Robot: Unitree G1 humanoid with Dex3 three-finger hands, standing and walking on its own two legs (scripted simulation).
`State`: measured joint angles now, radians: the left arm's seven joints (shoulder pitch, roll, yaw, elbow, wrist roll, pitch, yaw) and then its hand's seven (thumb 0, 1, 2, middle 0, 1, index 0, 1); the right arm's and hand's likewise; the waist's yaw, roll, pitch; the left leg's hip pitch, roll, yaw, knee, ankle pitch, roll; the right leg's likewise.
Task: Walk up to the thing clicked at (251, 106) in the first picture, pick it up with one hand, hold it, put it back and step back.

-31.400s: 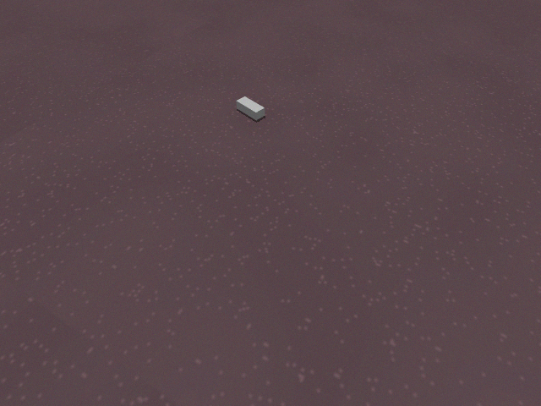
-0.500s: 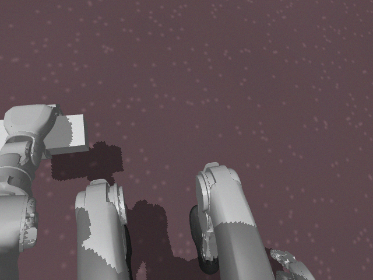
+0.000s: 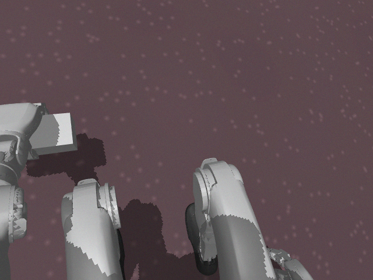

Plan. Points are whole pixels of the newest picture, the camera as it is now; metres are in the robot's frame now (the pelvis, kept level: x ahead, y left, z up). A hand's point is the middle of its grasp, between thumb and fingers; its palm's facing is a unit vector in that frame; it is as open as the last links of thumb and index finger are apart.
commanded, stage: lower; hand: left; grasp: from above
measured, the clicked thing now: (29, 137) +0.44 +0.29 -0.20
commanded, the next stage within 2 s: rest in 0.24 s
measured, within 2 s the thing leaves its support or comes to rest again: neither
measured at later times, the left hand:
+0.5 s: hand (39, 139) +0.45 +0.28 -0.23, palm faces -0.48 -0.06 -0.87, open 10.5 cm
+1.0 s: hand (43, 142) +0.45 +0.28 -0.27, palm faces -0.48 -0.09 -0.87, open 10.5 cm
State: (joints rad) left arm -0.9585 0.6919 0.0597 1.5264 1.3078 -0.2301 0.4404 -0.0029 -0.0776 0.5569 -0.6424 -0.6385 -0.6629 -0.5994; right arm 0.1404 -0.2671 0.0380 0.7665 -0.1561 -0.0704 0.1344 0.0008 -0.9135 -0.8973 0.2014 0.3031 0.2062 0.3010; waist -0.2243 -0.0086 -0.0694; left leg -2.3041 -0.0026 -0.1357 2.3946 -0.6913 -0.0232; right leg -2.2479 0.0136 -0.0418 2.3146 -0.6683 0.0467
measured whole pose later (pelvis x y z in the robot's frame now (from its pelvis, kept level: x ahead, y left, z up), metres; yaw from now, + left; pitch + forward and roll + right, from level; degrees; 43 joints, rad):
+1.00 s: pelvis +0.01 +0.00 -0.04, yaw -5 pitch +30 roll -11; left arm -0.95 0.87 0.18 1.69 1.38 -0.28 0.62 0.00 -0.09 0.56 -0.66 -0.62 -0.68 -0.59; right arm 0.09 -0.31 0.15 0.77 -0.29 -0.16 0.23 0.00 -0.91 -0.89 0.20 0.30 0.21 0.30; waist -0.31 -0.08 0.08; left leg -2.36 -0.01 -0.23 2.58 -0.75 -0.04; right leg -2.29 0.04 -0.11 2.44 -0.69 0.06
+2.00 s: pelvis +0.00 +0.01 -0.04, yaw -7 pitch +27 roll -13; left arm -0.97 0.93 0.12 1.76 1.35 -0.27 0.70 0.00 -0.21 0.79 -0.39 -0.77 -0.38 -0.77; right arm 0.05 -0.34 0.24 0.75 -0.32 -0.25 0.29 0.00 -0.91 -0.90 0.20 0.30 0.21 0.30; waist -0.34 -0.12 0.14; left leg -2.34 0.00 -0.27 2.59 -0.75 -0.03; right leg -2.25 0.06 -0.14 2.41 -0.67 0.07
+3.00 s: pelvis +0.00 +0.00 +0.00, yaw -2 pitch +34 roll -9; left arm -0.89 0.69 0.03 1.34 1.15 -0.06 0.39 0.00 -0.50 1.00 -0.09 -1.01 -0.09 -1.00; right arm 0.11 -0.29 0.04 0.76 -0.13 -0.11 0.30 0.00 -0.91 -0.90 0.20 0.30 0.20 0.30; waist -0.20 0.03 -0.10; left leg -2.30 0.00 -0.16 2.42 -0.72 -0.02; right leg -2.24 0.02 -0.06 2.31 -0.68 0.06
